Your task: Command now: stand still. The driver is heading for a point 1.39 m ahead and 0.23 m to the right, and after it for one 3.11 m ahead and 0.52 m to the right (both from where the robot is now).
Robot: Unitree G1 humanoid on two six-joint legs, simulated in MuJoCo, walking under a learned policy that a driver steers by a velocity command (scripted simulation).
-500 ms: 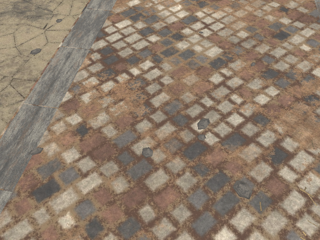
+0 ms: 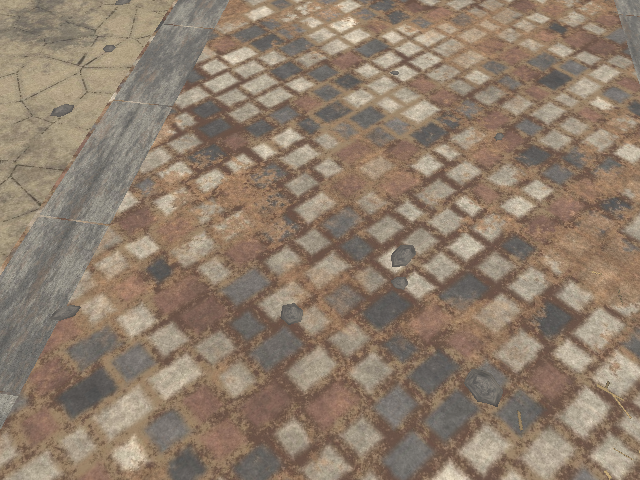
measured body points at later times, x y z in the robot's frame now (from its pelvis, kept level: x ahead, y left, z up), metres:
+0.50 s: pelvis -0.03 +0.00 +0.00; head -0.02 +0.00 +0.45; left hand -0.10 +0.21 -0.16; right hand +0.02 -0.23 -0.15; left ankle +0.03 +0.10 -0.73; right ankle -0.10 -0.12 -0.73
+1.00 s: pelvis +0.10 +0.03 +0.02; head +0.11 +0.04 +0.47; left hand +0.21 +0.29 -0.12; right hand +0.05 -0.19 -0.13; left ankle +0.04 +0.11 -0.73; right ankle +0.16 -0.13 -0.64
